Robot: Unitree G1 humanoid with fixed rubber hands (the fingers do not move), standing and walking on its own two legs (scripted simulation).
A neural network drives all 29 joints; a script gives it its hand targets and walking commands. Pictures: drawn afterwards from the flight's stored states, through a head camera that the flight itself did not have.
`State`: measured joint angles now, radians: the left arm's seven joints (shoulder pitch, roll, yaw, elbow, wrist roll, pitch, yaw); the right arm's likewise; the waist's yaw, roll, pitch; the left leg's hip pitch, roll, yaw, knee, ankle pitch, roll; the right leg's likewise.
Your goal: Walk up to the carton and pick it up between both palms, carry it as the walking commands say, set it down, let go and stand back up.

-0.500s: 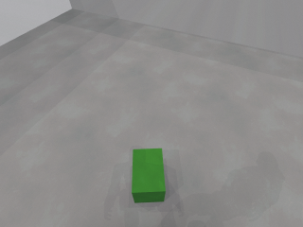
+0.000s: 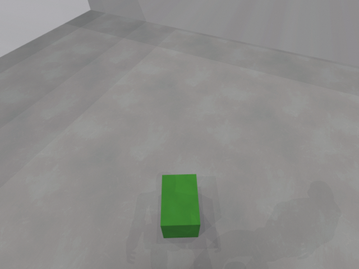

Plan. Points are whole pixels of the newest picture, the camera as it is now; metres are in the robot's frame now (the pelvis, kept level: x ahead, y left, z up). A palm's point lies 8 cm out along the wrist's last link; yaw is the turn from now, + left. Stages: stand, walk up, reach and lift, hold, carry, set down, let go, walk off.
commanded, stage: walk up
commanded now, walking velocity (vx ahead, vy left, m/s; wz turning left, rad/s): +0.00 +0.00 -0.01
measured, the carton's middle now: (180, 205) +0.51 +0.02 -0.67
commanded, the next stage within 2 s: stand in 1.48 s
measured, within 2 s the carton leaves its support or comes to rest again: neither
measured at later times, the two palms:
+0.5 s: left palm out of the picture -0.03 +0.22 -0.14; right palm out of the picture +0.01 -0.23 -0.15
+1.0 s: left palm out of the picture -0.02 +0.21 -0.15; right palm out of the picture +0.01 -0.23 -0.15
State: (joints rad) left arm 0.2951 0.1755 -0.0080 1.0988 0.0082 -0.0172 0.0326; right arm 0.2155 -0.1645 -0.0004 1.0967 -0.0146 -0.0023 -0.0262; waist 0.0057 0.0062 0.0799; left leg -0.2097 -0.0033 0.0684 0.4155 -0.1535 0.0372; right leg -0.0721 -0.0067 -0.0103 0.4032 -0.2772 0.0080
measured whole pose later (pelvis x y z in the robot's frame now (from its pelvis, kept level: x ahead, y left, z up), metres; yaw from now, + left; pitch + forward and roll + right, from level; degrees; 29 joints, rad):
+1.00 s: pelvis -0.01 -0.01 +0.00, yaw +0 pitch -3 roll +0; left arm 0.31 0.15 0.00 1.09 0.01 -0.02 0.03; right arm 0.23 -0.16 0.00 1.10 -0.01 0.00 -0.03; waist 0.00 0.00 0.06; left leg -0.23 0.01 0.06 0.42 -0.15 0.02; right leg -0.10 0.01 -0.01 0.42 -0.28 0.00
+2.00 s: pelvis -0.01 +0.00 -0.03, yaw -1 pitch +5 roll +0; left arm -0.05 0.18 0.03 0.52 0.01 0.57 -0.01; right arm -0.05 -0.21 0.00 0.58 0.02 0.54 0.01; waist -0.01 -0.01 0.08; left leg -0.54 0.01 0.06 0.73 -0.28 0.03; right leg -0.42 0.00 0.00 0.75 -0.42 0.00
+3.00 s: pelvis -0.08 +0.02 -0.11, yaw -3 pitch +28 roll -3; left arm -0.89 0.22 0.19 0.79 -0.01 0.40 0.09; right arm -0.91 -0.20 -0.23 0.80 0.00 0.36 -0.08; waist 0.04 0.01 0.13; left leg -1.32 0.00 0.00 1.11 -0.27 0.05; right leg -1.21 0.03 0.01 1.14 -0.42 0.04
